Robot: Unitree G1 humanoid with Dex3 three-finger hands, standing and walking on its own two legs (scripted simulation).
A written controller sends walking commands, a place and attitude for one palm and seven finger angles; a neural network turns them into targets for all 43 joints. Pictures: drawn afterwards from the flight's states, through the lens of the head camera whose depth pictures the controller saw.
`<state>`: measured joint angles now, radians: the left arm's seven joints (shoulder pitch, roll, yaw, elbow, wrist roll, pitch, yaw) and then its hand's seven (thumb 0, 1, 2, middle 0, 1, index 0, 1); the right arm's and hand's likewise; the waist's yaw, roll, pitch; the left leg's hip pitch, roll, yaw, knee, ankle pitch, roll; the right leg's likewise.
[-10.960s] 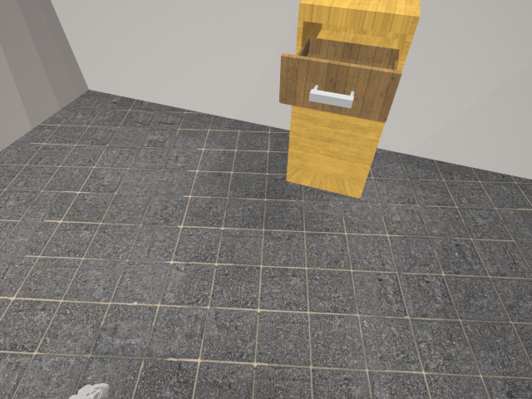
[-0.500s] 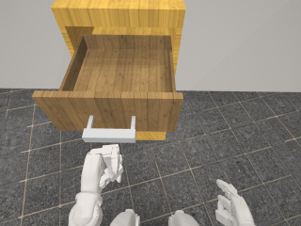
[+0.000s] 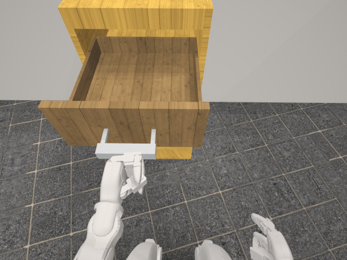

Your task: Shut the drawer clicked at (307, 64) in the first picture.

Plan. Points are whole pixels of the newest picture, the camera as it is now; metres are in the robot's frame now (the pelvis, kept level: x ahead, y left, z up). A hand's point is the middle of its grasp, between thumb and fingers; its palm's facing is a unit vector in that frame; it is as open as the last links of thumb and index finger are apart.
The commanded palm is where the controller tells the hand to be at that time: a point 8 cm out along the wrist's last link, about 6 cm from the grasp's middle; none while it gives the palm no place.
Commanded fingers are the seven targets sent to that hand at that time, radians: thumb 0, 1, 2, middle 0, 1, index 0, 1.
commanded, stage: push the drawer shut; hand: left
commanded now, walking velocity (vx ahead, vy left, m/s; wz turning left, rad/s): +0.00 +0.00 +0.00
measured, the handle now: (128, 142) +0.37 +0.12 +0.05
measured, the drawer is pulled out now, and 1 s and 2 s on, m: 0.29 0.16 0.04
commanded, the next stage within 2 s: none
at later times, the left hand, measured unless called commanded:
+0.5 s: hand (145, 155) +0.34 +0.08 +0.04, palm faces -0.03 -1.00 -0.05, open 2.9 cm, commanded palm +0.35 +0.13 +0.05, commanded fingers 0.00 0.90 0.90 -1.40 -1.60 -1.40 -1.60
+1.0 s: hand (148, 127) +0.42 +0.08 +0.04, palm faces +0.00 -1.00 -0.05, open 2.9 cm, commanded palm +0.41 +0.14 +0.05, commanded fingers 0.00 0.90 0.90 -1.40 -1.60 -1.40 -1.60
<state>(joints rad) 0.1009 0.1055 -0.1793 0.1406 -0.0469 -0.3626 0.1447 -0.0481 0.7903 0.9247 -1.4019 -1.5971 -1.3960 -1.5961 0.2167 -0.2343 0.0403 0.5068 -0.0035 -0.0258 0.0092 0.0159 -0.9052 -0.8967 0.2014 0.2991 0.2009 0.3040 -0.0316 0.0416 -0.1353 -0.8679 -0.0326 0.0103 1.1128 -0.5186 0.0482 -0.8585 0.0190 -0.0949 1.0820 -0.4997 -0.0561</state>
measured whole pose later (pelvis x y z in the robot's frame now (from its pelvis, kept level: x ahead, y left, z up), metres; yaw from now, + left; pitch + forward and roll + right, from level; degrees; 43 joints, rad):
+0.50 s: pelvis -0.02 +0.00 +0.00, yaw +0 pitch +15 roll -1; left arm -0.24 0.12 -0.09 0.49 -0.08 -0.41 0.15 -0.02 0.75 0.95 -1.40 -1.60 -1.40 -1.60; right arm 0.21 -0.25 0.04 0.59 0.00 -0.03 0.00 0.01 -0.91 -0.90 0.20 0.30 0.20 0.30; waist -0.07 0.04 -0.12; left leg -0.89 -0.03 0.01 1.10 -0.48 0.05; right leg -0.88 0.02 -0.09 1.07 -0.46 -0.06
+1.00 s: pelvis -0.02 +0.01 +0.00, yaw -1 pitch +18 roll -1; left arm -0.58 0.14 0.06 0.86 -0.05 -0.49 0.16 -0.03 0.75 0.94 -1.40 -1.60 -1.40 -1.60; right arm 0.27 -0.25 0.03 0.64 -0.02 -0.01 0.01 0.01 -0.91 -0.90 0.20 0.30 0.20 0.30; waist -0.12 0.03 -0.12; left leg -0.95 -0.03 0.03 1.10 -0.47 0.06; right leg -0.95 0.02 -0.07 1.06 -0.44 -0.04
